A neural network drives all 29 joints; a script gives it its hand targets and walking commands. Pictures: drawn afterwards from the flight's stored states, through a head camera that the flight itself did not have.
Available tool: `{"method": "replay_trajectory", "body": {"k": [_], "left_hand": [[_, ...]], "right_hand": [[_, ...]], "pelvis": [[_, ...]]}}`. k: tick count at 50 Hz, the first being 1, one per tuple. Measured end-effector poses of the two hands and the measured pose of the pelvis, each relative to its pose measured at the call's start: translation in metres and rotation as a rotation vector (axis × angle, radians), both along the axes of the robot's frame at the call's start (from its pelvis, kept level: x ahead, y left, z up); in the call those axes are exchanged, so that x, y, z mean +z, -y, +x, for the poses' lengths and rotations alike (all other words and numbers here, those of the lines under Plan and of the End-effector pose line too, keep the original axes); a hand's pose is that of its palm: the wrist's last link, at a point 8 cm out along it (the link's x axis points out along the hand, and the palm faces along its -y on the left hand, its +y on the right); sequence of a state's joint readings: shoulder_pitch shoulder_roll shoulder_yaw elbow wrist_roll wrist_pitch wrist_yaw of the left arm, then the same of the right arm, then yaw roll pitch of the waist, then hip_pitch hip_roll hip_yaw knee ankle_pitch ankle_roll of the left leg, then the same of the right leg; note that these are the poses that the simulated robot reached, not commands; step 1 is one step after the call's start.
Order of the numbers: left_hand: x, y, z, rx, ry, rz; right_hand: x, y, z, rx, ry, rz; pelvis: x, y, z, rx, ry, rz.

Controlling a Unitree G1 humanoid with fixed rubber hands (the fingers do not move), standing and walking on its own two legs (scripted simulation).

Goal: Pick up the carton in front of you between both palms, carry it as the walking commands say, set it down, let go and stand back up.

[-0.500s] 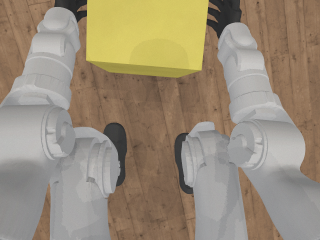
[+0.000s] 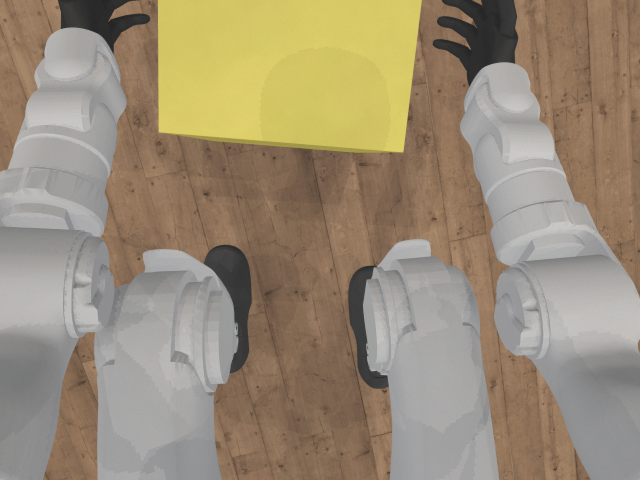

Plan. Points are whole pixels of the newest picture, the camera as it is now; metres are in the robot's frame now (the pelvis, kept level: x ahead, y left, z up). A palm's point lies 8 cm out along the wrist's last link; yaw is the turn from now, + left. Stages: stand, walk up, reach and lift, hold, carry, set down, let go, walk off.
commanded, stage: set down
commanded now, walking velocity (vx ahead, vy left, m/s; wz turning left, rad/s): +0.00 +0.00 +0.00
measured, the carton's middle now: (291, 54) +0.52 +0.03 -0.24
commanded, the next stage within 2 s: let go in 1.04 s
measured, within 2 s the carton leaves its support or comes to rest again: neither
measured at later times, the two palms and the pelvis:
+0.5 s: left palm out of the picture +0.52 +0.21 -0.01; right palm out of the picture +0.51 -0.17 -0.01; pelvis +0.00 +0.01 +0.10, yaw +0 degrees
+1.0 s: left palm out of the picture +0.52 +0.22 +0.14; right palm out of the picture +0.51 -0.18 +0.15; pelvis +0.03 +0.01 +0.24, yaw +1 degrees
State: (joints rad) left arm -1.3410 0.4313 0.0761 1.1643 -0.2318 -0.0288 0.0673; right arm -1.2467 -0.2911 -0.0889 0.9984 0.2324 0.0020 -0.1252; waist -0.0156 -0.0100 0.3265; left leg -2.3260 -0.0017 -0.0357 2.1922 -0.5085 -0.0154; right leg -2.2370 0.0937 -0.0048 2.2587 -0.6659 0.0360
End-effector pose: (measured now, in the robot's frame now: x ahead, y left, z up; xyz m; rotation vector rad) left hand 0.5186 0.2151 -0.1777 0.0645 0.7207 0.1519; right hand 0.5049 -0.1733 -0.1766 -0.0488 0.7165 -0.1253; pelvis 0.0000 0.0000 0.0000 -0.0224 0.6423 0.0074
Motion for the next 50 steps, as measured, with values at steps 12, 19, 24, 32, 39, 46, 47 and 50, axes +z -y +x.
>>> {"method": "replay_trajectory", "body": {"k": [12, 19, 24, 32, 39, 46, 47, 50], "left_hand": [[0.087, 0.006, -0.001, -0.015, 0.067, -0.009], [0.134, 0.004, 0.000, -0.015, 0.062, -0.011], [0.159, 0.002, 0.002, -0.020, 0.077, -0.007], [0.200, -0.004, 0.002, -0.034, 0.089, -0.005], [0.246, -0.006, 0.001, -0.045, 0.085, -0.007], [0.292, -0.006, 0.001, -0.051, 0.082, -0.007], [0.299, -0.006, 0.001, -0.051, 0.083, -0.007], [0.316, -0.006, 0.000, -0.053, 0.083, -0.005]], "right_hand": [[0.093, -0.005, 0.003, -0.024, 0.071, -0.009], [0.138, -0.003, 0.002, -0.035, 0.064, -0.008], [0.162, -0.003, 0.002, -0.036, 0.081, -0.009], [0.206, 0.001, 0.004, -0.033, 0.098, -0.013], [0.253, 0.004, 0.004, -0.027, 0.095, -0.009], [0.299, 0.005, 0.002, -0.023, 0.094, -0.004], [0.305, 0.005, 0.001, -0.023, 0.095, -0.004], [0.323, 0.005, 0.001, -0.020, 0.097, -0.003]], "pelvis": [[0.046, 0.001, -0.001, 0.007, -0.050, -0.007], [0.079, -0.003, 0.001, 0.012, -0.112, -0.016], [0.099, -0.005, 0.003, 0.016, -0.141, -0.018], [0.136, -0.008, 0.010, 0.024, -0.169, -0.022], [0.176, -0.009, 0.019, 0.029, -0.175, -0.024], [0.218, -0.011, 0.028, 0.032, -0.169, -0.022], [0.223, -0.011, 0.029, 0.032, -0.167, -0.021], [0.239, -0.011, 0.032, 0.032, -0.158, -0.019]]}}
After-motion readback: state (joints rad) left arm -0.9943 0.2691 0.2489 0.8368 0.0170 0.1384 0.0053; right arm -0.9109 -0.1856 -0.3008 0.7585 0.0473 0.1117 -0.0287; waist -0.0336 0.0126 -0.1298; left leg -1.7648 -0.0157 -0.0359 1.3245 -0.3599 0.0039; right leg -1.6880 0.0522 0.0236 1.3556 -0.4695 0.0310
